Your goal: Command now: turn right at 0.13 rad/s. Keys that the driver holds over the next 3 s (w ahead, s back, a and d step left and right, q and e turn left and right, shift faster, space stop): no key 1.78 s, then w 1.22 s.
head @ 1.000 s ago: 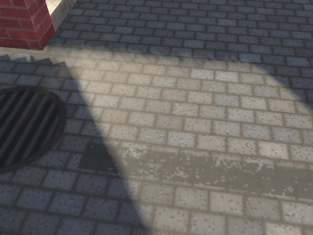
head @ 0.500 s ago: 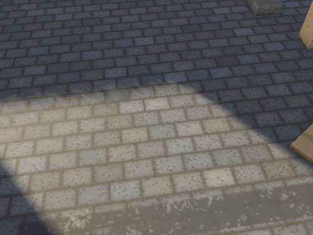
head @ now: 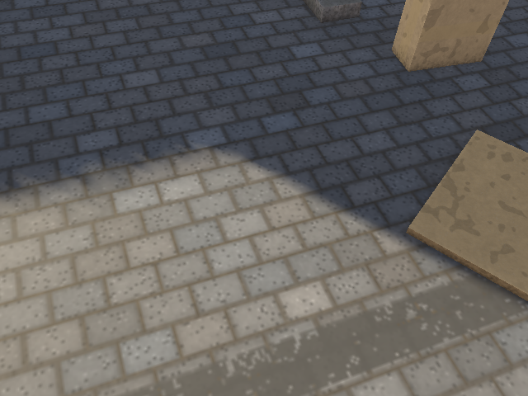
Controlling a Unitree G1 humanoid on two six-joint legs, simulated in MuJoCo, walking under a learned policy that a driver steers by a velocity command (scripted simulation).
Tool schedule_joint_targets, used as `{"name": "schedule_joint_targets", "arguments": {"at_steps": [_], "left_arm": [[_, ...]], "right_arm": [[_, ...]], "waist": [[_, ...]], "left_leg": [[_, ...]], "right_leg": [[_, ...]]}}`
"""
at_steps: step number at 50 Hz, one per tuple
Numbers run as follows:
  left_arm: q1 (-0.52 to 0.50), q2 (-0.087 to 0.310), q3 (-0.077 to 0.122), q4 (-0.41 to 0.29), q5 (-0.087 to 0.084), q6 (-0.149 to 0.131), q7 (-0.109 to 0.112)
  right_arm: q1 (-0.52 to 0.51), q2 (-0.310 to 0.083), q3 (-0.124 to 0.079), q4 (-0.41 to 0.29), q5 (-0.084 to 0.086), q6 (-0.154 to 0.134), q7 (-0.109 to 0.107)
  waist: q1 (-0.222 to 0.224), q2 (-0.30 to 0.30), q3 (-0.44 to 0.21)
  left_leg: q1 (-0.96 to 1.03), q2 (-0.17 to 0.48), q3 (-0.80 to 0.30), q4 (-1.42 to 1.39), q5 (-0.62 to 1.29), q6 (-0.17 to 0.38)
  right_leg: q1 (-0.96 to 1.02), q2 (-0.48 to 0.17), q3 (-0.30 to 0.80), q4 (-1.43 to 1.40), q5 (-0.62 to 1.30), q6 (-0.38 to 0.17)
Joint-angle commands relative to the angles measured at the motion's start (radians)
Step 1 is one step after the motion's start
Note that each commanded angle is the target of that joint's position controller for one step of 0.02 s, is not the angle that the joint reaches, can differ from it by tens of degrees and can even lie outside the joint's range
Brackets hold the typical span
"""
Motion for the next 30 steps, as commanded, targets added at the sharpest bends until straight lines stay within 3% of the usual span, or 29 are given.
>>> {"name": "schedule_joint_targets", "arguments": {"at_steps": [1,3,5,7,8,9,10,11,12,13,14,15,17,23,30], "left_arm": [[0.053,0.056,0.026,-0.053,0.006,0.031,-0.003],[0.015,0.003,0.004,-0.078,0.003,0.029,-0.010],[-0.050,-0.036,-0.017,-0.114,0.005,0.016,-0.015],[-0.006,-0.010,-0.009,-0.111,-0.003,0.012,-0.019],[0.040,-0.009,-0.007,-0.095,0.000,0.011,-0.022],[0.041,0.035,-0.003,-0.098,0.016,0.002,-0.012],[0.056,0.107,0.008,-0.121,0.033,-0.004,-0.001],[0.014,0.100,0.003,-0.106,0.034,-0.008,-0.013],[-0.036,0.014,-0.014,-0.127,0.027,-0.018,-0.020],[-0.054,-0.021,-0.028,-0.132,0.035,-0.027,-0.022],[-0.046,0.004,-0.024,-0.132,0.036,-0.035,-0.021],[-0.034,0.019,-0.021,-0.128,0.031,-0.043,-0.020],[0.000,0.017,-0.024,-0.119,0.022,-0.050,-0.013],[0.013,-0.005,-0.034,-0.120,0.019,-0.051,-0.011],[0.028,-0.012,-0.038,-0.103,0.017,-0.056,-0.020]], "right_arm": [[-0.146,-0.129,-0.013,-0.111,0.017,-0.001,-0.001],[-0.143,-0.097,0.001,-0.103,0.015,0.007,0.006],[-0.088,-0.106,0.000,-0.087,0.011,0.017,0.007],[-0.051,-0.124,-0.001,-0.079,0.018,0.023,0.006],[-0.056,-0.110,0.006,-0.078,0.028,0.023,0.007],[-0.006,-0.102,0.004,-0.065,0.027,0.013,0.007],[0.014,-0.082,0.009,-0.069,0.007,0.000,0.006],[0.048,-0.037,0.022,-0.080,-0.002,-0.009,0.012],[-0.021,-0.088,0.012,-0.072,-0.014,-0.008,0.010],[-0.059,-0.102,0.006,-0.072,-0.013,-0.004,0.013],[-0.070,-0.089,0.006,-0.060,-0.012,0.000,0.011],[-0.064,-0.088,0.006,-0.058,-0.012,0.004,0.011],[-0.055,-0.080,0.006,-0.045,-0.001,0.002,0.016],[-0.039,-0.079,0.005,-0.001,-0.001,-0.003,0.018],[-0.015,-0.096,0.004,0.037,0.001,0.001,0.010]], "waist": [[0.066,0.163,-0.047],[0.057,0.163,-0.037],[0.011,0.212,-0.059],[0.015,0.230,-0.081],[0.041,0.217,-0.074],[0.024,0.195,-0.064],[-0.001,0.054,-0.093],[-0.071,-0.228,-0.097],[-0.021,-0.186,-0.052],[-0.012,-0.144,-0.028],[-0.004,-0.087,-0.020],[0.001,-0.067,-0.003],[0.008,-0.027,0.004],[0.017,0.023,0.003],[0.017,0.034,-0.004]], "left_leg": [[0.020,0.212,-0.231,-0.261,0.118,0.201],[0.026,0.136,-0.129,-0.244,0.136,0.170],[0.091,0.139,-0.125,-0.207,0.182,0.186],[0.141,0.159,-0.161,-0.156,0.160,0.202],[0.115,0.146,-0.158,-0.127,0.139,0.179],[0.077,0.119,-0.153,-0.106,0.130,0.124],[0.026,0.061,-0.087,0.013,0.068,0.060],[0.056,0.006,-0.001,-0.029,-0.058,0.008],[0.123,0.011,0.001,-0.021,-0.013,-0.020],[0.136,0.012,0.000,-0.032,0.023,-0.022],[0.153,0.012,0.004,-0.029,0.038,-0.017],[0.154,0.018,-0.009,-0.043,0.052,-0.012],[0.154,0.023,-0.020,-0.061,0.053,-0.002],[0.151,0.026,-0.025,-0.076,0.056,-0.009],[0.167,0.031,-0.036,-0.079,0.079,-0.009]], "right_leg": [[0.013,-0.088,-0.017,0.238,0.046,0.036],[0.088,-0.117,-0.067,0.017,0.087,0.034],[0.166,-0.119,-0.089,-0.215,0.015,0.028],[0.247,-0.102,-0.107,-0.414,0.063,0.018],[0.326,-0.090,-0.119,-0.581,0.188,0.002],[0.374,-0.109,-0.075,-0.620,0.297,-0.013],[0.426,-0.239,0.069,-0.616,0.510,-0.053],[0.299,-0.286,0.097,-0.627,0.380,-0.124],[0.215,-0.244,0.090,-0.665,0.200,-0.125],[0.191,-0.220,0.068,-0.670,0.111,-0.101],[0.180,-0.197,0.043,-0.665,0.083,-0.078],[0.175,-0.192,0.035,-0.661,0.064,-0.069],[0.188,-0.180,0.018,-0.648,0.075,-0.063],[0.216,-0.170,0.008,-0.640,0.082,-0.075],[0.231,-0.158,-0.012,-0.628,0.137,-0.079]]}}
Next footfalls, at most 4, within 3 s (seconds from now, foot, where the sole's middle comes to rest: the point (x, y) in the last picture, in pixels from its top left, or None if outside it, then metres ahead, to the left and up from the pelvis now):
0.18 right None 0.03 -0.14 -0.77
2.50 right None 0.48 -0.13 -0.77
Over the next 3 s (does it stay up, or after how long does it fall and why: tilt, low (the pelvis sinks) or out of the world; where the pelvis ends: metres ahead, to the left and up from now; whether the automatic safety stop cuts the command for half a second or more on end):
stays up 0.57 -0.01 0.01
